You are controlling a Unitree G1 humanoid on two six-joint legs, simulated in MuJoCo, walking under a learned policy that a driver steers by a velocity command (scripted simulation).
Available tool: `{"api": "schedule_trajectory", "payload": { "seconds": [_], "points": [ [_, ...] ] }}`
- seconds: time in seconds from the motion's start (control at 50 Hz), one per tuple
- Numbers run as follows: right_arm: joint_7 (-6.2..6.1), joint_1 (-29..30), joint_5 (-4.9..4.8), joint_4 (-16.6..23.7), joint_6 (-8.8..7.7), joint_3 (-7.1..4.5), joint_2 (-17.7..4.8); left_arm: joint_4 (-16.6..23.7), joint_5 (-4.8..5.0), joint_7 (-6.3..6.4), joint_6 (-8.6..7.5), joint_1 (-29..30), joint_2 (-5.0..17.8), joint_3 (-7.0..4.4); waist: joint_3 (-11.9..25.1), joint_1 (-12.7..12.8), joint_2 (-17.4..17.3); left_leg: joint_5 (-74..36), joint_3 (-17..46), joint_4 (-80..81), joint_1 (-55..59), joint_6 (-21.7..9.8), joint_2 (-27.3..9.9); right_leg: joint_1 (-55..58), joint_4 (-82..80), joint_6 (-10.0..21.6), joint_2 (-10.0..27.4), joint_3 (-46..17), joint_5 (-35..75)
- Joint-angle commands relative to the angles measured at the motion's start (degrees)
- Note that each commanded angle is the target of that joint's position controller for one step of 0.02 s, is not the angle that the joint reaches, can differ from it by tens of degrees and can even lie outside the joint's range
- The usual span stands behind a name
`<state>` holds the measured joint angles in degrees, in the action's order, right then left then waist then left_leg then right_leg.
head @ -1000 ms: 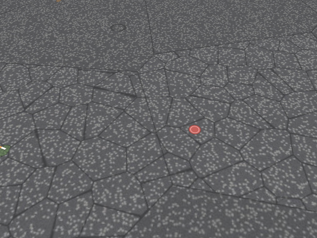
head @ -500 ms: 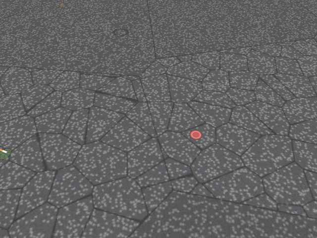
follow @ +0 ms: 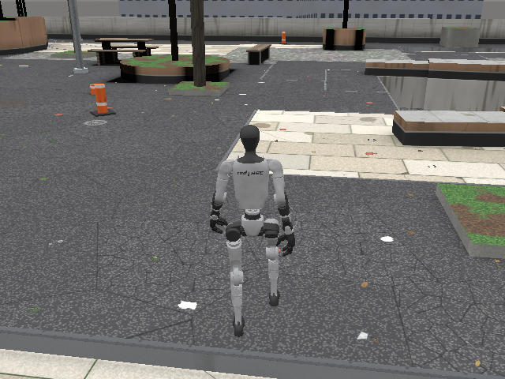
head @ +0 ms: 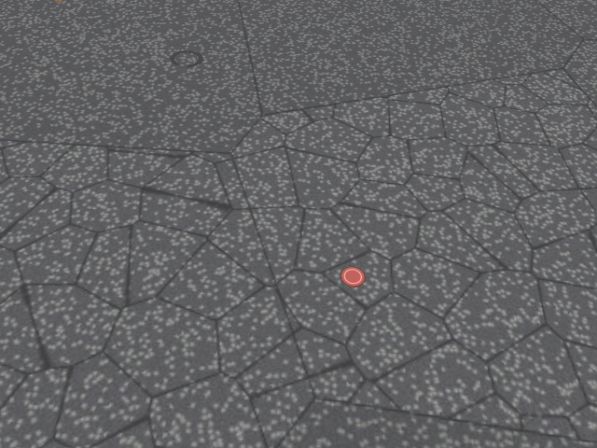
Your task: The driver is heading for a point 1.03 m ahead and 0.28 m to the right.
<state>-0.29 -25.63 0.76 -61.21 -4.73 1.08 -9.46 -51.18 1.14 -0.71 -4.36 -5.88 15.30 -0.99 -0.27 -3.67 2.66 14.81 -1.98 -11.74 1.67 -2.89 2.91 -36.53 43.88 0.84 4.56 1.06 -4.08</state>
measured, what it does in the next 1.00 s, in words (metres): walks ahead: right foot, then left foot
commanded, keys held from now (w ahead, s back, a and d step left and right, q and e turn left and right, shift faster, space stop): no key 0.72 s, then w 0.28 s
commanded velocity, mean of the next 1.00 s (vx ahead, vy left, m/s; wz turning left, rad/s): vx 0.11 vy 0.00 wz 0.00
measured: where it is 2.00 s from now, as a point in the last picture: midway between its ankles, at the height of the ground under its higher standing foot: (295, 363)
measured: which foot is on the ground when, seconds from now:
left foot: down 0.00-0.14, up 0.16-0.40, down 0.42-0.98, up 1.00-1.00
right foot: up 0.00-0.10, down 0.12-1.00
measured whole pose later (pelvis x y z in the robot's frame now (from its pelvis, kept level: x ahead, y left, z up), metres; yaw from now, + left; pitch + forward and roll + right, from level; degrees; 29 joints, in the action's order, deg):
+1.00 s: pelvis +0.22 -0.02 -0.02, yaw +0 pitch +0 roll +0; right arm -1.3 -23.2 -1.5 -60.9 -3.4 -2.8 -13.0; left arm -59.8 1.6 -0.7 -5.3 -12.2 13.2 -2.5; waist 0.0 0.1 -2.3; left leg 25.1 0.9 -37.1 -8.3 0.3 -2.4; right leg -16.3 34.4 4.2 -1.3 4.2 -17.6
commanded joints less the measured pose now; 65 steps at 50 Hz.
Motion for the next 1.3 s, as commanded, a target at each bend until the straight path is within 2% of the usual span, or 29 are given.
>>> {"api": "schedule_trajectory", "payload": {
  "seconds": [0.02, 0.08, 0.12, 0.14, 0.16, 0.18, 0.2, 0.24, 0.32, 0.38, 0.44, 0.46, 0.52, 0.6, 0.72, 0.76, 0.82, 0.86, 0.88, 0.92, 0.96, 0.98, 1.0, 1.02, 1.04, 1.08, 1.16, 1.24, 1.3],
  "points": [
    [-0.95, -1.97, -0.62, 1.68, -0.12, -2.32, -12.11, 4.28, 0.03, -0.24, 0.01, 4.63, 1.53, 0.27, -3.59, 1.43, -9.74, -42.82, 3.74, -0.15, -7.44, -4.74, -12.27, 9.21, -8.97, 0.04, -3.67, 2.05, 5.55],
    [-1.21, 2.45, -1.21, 2.85, 0.31, -2.68, -11.68, 2.40, -0.93, -0.24, -0.19, -1.94, 5.74, -1.26, 0.51, 6.16, -9.96, -48.43, 4.93, -7.52, -1.26, -3.64, -13.81, 15.42, -13.89, 3.19, -4.86, -0.36, 5.75],
    [-0.81, 1.41, -0.48, 3.52, 0.83, -2.40, -10.80, -0.46, -1.73, 0.12, -0.92, -9.74, 9.32, -2.91, 7.03, 9.25, -5.46, -41.92, 3.23, -20.77, -2.80, -0.44, -9.03, 30.19, -18.56, 5.81, -2.87, -1.58, 24.28],
    [-0.38, -4.39, 1.13, 3.55, 0.49, -1.29, -7.31, -0.99, -2.93, 0.49, -0.49, -13.16, 12.31, -3.23, 14.25, 6.77, 3.08, -17.28, 2.18, -34.20, -16.72, 1.95, -4.52, 48.08, -11.80, 11.71, 8.20, -12.77, 47.56],
    [-0.25, -10.01, 0.23, 1.59, 0.69, 0.02, -2.57, -1.68, -3.46, 0.50, 0.29, -14.65, 8.35, -1.90, 22.09, 5.59, 12.57, 21.72, 3.56, -50.67, -22.53, 4.81, 1.18, 52.85, -15.48, 20.79, 18.82, -25.49, 55.09],
    [-0.07, -7.59, -0.71, 1.30, 1.03, -1.08, -6.70, -1.17, -2.17, 0.00, 0.46, -12.00, 5.15, -0.90, 19.95, 5.51, 6.56, 24.22, 8.88, -56.86, -22.28, 5.39, -0.74, 45.09, -19.16, 19.64, 16.26, -25.88, 42.79],
    [-0.27, -2.77, -1.54, 2.73, 1.52, -1.68, -8.22, 0.03, -0.98, 0.03, 0.47, -5.41, 5.07, -0.86, 11.89, 4.27, 3.62, 21.69, 7.52, -57.72, -25.72, 5.70, -2.80, 37.15, -22.16, 17.16, 14.33, -21.22, 30.42],
    [-1.64, 2.00, -1.14, 3.65, 3.13, -2.53, -8.64, 1.05, -1.37, 0.10, 0.26, 1.13, 3.42, 0.03, 4.79, 2.27, -0.64, 15.95, 6.71, -53.02, -23.87, 6.31, -6.02, 23.60, -27.33, 13.58, 10.34, -15.24, 14.65],
    [-3.35, 1.92, -0.84, 3.89, 4.69, -2.19, -5.96, 0.03, -2.94, 0.75, 1.20, 1.29, 5.12, -0.47, 3.66, 1.18, 3.72, 13.35, 3.73, -34.33, -15.93, 6.75, -5.61, 16.09, -30.13, 12.46, 6.08, -10.35, 1.09],
    [-3.07, 2.51, -0.48, 3.32, 5.65, -2.64, -6.87, 0.07, -1.51, 1.27, 1.94, 1.89, 6.00, -0.77, 3.96, 0.61, 3.28, -1.28, 1.98, -22.13, -9.05, 5.36, -4.77, 12.92, -30.86, 10.90, 5.42, -10.56, -16.49],
    [-2.65, 4.74, 1.25, 4.76, 6.03, -2.88, -8.92, -2.23, -1.20, 1.13, 2.15, -1.88, 3.76, -0.13, -2.04, 1.62, 0.30, -1.80, 5.97, -12.55, -8.24, 1.47, -8.39, 7.66, -29.84, 3.77, 1.68, -8.56, -30.11],
    [-2.64, 6.31, 0.25, 4.20, 5.76, -3.92, -12.95, -2.06, -1.24, 1.31, 2.43, -3.35, 3.75, -0.56, -4.37, 4.41, -7.15, 8.53, 5.99, -11.74, -16.80, -0.14, -7.87, 12.23, -27.98, 2.04, -2.21, -4.04, -24.93],
    [-2.35, 9.33, 0.22, 3.86, 3.52, -3.55, -9.49, -3.18, -1.63, 2.18, 2.76, -3.72, 3.19, -0.57, -3.51, 5.10, -9.53, 11.10, 6.20, -7.35, -24.07, 1.30, -7.14, 23.42, -21.49, 1.87, -3.00, -2.37, -13.33],
    [-2.20, 7.79, -0.57, 3.14, 2.12, -3.42, -8.33, -4.72, -1.52, 2.13, 2.63, -4.74, 2.80, -0.57, -1.20, 4.45, -5.75, 1.34, 5.16, -10.11, -19.10, 1.69, -6.49, 23.52, -20.09, 2.74, -2.85, -2.24, -7.05],
    [-2.00, 5.68, -0.62, 2.25, 2.43, -3.24, -8.22, -6.33, -1.04, 2.05, 2.87, -5.07, 2.65, -0.63, 1.04, 3.72, -3.23, -8.26, 4.07, -12.13, -15.78, 1.53, -5.81, 25.87, -17.95, 2.67, -2.60, -2.12, 3.19],
    [-1.98, 3.76, -1.01, 1.24, 2.81, -3.45, -8.44, -7.71, -0.61, 2.13, 3.29, -6.54, 2.19, -0.66, 1.18, 3.54, -4.03, 5.36, 3.96, -10.98, -15.92, 0.14, -5.18, 25.44, -16.07, 2.89, -4.79, 0.08, -11.39],
    [-2.02, 1.88, -1.95, 1.91, 2.38, -4.47, -11.10, -6.62, -0.18, 1.89, 2.38, -3.42, 2.17, -0.92, -6.96, 1.90, -7.36, 25.99, 14.04, -5.28, -16.26, -5.77, -11.49, 12.49, -10.13, 3.54, -6.15, 1.04, -26.57],
    [-1.93, 0.19, -2.31, 1.38, 1.10, -5.53, -13.75, -5.05, 0.22, 1.03, 0.37, -0.65, 0.52, -0.61, -10.20, 1.40, -12.07, 24.63, 26.02, -0.54, -11.59, -10.65, -20.69, 4.62, -2.96, 4.10, -5.04, 1.66, -19.24],
    [-1.87, 0.46, -2.10, 1.53, 0.55, -5.52, -12.99, -4.60, 0.26, 0.55, -0.47, 0.01, 0.87, -0.75, -10.37, 1.75, -11.66, 18.48, 27.16, -1.06, -10.20, -11.26, -22.38, 3.06, -1.71, 4.70, -3.67, 0.54, -19.07],
    [-1.38, 3.07, -2.23, 2.47, 0.16, -5.44, -11.97, -5.03, 0.63, -0.18, -1.54, -2.03, 1.28, -1.11, -8.38, 4.13, -10.93, 7.97, 22.16, -3.87, -9.56, -9.22, -20.82, 7.51, -6.50, 5.45, -3.07, 0.92, -19.86],
    [-0.96, 8.12, -2.53, 4.39, 0.54, -5.36, -11.74, -9.41, 0.72, -0.09, -1.35, -12.29, 3.03, -2.54, -4.84, 9.08, -8.38, 0.92, 12.41, -9.94, -20.28, -4.73, -13.73, 29.03, -14.94, 5.30, -5.60, 1.95, -11.95],
    [-0.83, 11.22, -2.38, 6.12, 0.18, -4.92, -10.34, -11.15, 0.32, 0.32, -1.20, -19.87, 6.98, -3.96, -2.98, 12.17, -0.26, -6.50, 4.53, -24.81, -28.26, -1.16, -7.47, 38.21, -21.16, 7.98, 1.05, -9.87, -14.92],
    [-0.99, 10.45, -1.90, 7.95, -0.89, -3.91, -6.26, -12.29, 0.58, 0.19, -1.19, -27.45, 13.11, -5.49, 1.41, 13.69, 15.45, 4.38, -1.32, -44.81, -40.46, 2.71, -0.27, 49.13, -30.26, 15.58, 13.41, -33.35, -16.51],
    [-0.76, 11.76, -2.32, 8.45, -1.72, -4.30, -7.74, -11.65, -0.53, 0.15, -1.76, -25.23, 8.47, -3.67, 0.99, 11.67, 10.29, 14.89, 5.54, -57.00, -46.72, 2.09, -1.63, 48.68, -32.40, 17.26, 17.31, -40.81, -15.48],
    [-0.13, 11.77, -3.37, 8.48, -2.27, -4.49, -8.34, -10.19, -0.78, 0.20, -2.20, -20.67, 5.45, -2.73, -2.21, 9.20, 5.12, 11.75, 7.38, -62.33, -49.97, 0.38, -4.71, 46.26, -31.47, 15.72, 16.69, -34.89, -12.67],
    [0.29, 12.24, -2.98, 8.13, -2.60, -5.00, -8.76, -8.23, -0.82, -0.37, -2.32, -15.55, 3.53, -1.78, -4.04, 6.47, -0.60, 2.30, 6.04, -59.23, -49.86, -1.15, -8.96, 41.77, -32.74, 12.44, 12.45, -22.77, -6.04],
    [0.94, 14.46, -1.99, 9.06, -1.03, -5.37, -7.10, -8.85, -1.32, 0.22, -1.01, -18.16, 3.03, -1.08, -4.06, 5.37, 0.51, -4.37, 2.18, -50.51, -45.58, 0.77, -10.34, 37.52, -35.05, 10.47, 7.52, -10.57, 8.27],
    [0.98, 25.64, -1.83, 13.91, -0.85, -4.06, -5.23, -7.97, -1.47, 1.46, -0.60, -18.33, 5.65, -1.51, -6.70, 7.01, 0.39, -13.26, 0.18, -32.29, -42.55, 2.41, -8.64, 32.45, -38.02, 10.10, 6.02, -6.16, 8.87],
    [1.55, 31.27, -2.20, 16.12, -1.03, -3.83, -6.35, -8.68, -0.64, 1.56, -0.64, -21.73, 6.05, -1.91, -7.97, 8.31, 0.83, -16.92, -0.28, -24.49, -39.29, 2.20, -6.85, 33.03, -38.60, 10.21, 7.00, -6.42, 7.05]
  ]
}}
Keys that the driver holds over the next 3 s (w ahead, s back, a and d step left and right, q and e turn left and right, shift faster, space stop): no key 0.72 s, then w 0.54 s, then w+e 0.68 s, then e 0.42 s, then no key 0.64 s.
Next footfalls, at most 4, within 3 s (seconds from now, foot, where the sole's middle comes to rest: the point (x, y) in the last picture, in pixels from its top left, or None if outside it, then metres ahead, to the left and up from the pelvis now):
0.12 right None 0.23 -0.11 -0.78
0.42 left None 0.16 0.12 -0.78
1.46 left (231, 393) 0.63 0.12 -0.78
2.00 right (358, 310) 0.84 -0.21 -0.78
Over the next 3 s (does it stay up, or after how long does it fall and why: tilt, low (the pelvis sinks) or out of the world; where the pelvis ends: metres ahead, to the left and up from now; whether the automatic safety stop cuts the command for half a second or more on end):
stays up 0.90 -0.15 -0.01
